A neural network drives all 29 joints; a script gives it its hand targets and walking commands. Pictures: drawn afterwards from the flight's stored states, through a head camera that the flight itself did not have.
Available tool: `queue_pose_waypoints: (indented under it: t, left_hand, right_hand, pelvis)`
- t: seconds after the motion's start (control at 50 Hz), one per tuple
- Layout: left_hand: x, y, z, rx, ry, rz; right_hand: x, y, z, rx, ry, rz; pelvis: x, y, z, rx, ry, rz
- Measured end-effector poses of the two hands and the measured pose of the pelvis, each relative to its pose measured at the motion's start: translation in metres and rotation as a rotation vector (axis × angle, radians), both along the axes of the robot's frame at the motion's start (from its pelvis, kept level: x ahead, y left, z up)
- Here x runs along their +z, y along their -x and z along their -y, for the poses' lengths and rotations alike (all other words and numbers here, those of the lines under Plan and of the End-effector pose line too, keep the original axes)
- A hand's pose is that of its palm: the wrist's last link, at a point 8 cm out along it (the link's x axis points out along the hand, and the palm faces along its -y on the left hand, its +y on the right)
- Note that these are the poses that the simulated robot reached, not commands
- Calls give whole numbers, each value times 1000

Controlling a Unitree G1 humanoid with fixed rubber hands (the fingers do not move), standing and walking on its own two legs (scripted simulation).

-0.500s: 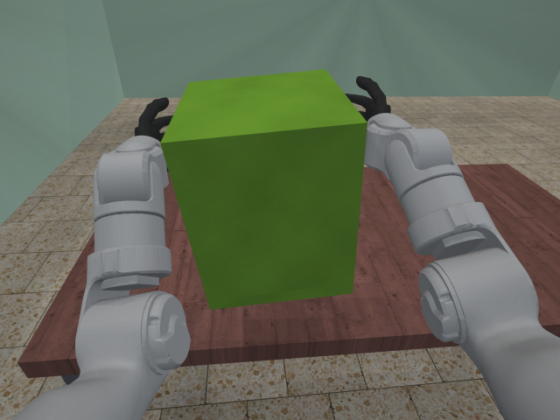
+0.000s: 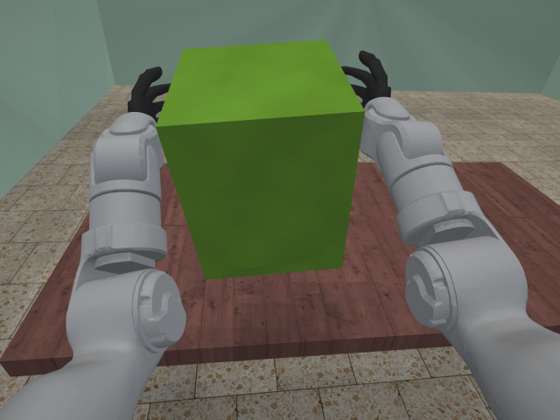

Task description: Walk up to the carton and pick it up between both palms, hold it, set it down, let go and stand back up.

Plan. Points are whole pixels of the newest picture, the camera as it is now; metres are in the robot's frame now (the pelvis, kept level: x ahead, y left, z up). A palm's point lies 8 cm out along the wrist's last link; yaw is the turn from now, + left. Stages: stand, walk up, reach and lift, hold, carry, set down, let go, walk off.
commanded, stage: set down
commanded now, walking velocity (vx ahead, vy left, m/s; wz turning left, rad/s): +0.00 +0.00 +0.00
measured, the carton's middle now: (264, 161) +0.40 +0.00 +0.25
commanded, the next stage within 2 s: none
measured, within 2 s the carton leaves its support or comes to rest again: neither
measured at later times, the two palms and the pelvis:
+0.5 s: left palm (158, 180) +0.40 +0.15 +0.23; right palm (359, 175) +0.39 -0.14 +0.23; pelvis +0.00 +0.01 +0.00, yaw +1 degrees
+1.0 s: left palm (163, 193) +0.40 +0.15 +0.20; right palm (356, 187) +0.40 -0.15 +0.20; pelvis +0.00 +0.00 +0.00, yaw +1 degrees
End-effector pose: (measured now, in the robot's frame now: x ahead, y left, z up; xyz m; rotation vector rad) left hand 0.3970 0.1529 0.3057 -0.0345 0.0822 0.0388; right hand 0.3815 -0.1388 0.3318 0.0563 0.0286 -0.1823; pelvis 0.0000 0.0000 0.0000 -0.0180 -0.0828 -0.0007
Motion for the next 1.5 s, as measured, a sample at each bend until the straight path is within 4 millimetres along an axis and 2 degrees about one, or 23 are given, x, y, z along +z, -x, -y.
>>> queue_pose_waypoints:
  t: [0.1, 0.24, 0.34, 0.5, 0.68, 0.96, 1.16, 1.5]
  left_hand:
    - [-10, -8, -3, 6, -9, 22]
    - [-56, -10, -10, 33, -30, -10]
    - [-78, -4, -10, 56, -25, -10]
    - [-80, -3, 5, 54, -57, -49]
    - [-71, -6, 14, 50, -56, -53]
    - [-100, -2, 6, 77, -46, -82]
    - [-107, -11, 16, 66, -54, -107]
    - [-133, -19, 29, 72, -64, -152]
  right_hand:
    - [-20, -10, -3, 11, 8, 24]
    - [-74, -18, -10, 24, 24, 1]
    - [-98, -15, -10, 37, 24, 16]
    - [-102, -11, 4, 28, 15, -10]
    - [-98, -12, 14, 22, 14, -13]
    - [-124, -17, 6, 58, 37, -38]
    - [-135, -20, 16, 43, 29, -57]
    - [-152, -31, 29, 59, 38, -90]
  pelvis:
    - [1, -5, -2, 2, -2, 19]
    - [1, -7, -6, 12, 0, 45]
    - [0, -6, -9, 26, 5, 44]
    - [0, 0, -10, 12, 3, 34]
    - [1, 3, -6, -11, -5, 24]
    - [1, 4, 4, 13, -9, 18]
    - [1, 0, 4, 1, -13, 1]
    - [1, -7, 4, -24, -12, -38]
